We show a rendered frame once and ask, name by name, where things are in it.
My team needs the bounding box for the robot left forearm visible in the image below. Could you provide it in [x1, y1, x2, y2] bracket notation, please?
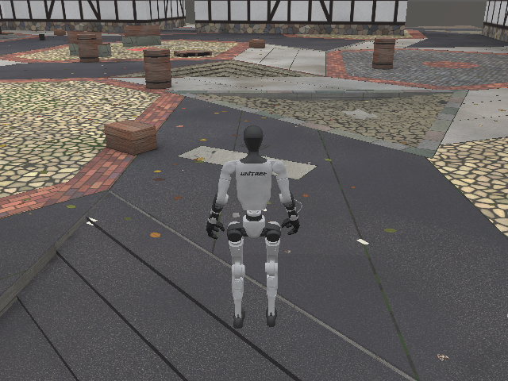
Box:
[208, 193, 224, 224]

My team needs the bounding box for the left robot hand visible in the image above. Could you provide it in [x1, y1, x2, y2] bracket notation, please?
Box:
[206, 221, 225, 239]

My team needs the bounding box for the robot right thigh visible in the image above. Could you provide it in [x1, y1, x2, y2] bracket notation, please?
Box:
[264, 221, 281, 276]

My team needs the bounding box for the right robot upper arm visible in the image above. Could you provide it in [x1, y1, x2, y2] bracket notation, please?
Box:
[270, 160, 292, 203]

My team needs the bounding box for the robot right forearm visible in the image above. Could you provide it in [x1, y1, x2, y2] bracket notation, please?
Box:
[283, 191, 298, 221]

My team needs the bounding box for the left robot upper arm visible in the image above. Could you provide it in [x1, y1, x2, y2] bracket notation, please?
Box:
[216, 160, 237, 205]

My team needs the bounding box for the right robot foot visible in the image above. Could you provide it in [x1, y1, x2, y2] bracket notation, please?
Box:
[266, 308, 277, 327]

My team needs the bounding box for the right robot hand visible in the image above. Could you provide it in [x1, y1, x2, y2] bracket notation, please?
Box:
[281, 218, 300, 235]

